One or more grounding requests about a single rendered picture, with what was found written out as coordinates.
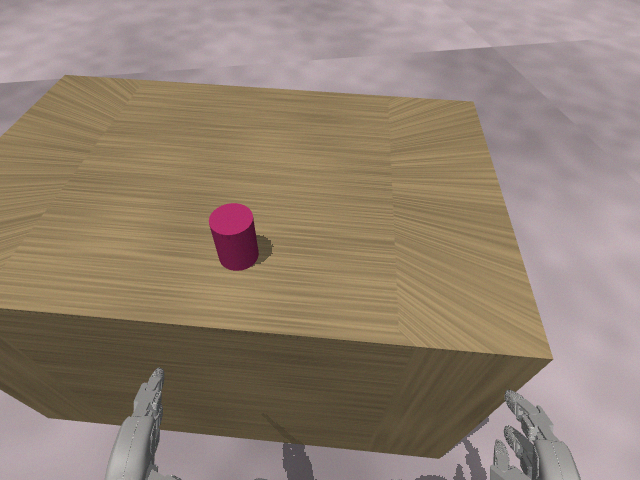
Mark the can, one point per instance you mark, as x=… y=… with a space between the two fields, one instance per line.
x=233 y=231

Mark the left robot hand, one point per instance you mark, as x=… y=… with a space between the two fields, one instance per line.
x=133 y=453

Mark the right robot hand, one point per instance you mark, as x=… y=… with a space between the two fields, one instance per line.
x=547 y=459

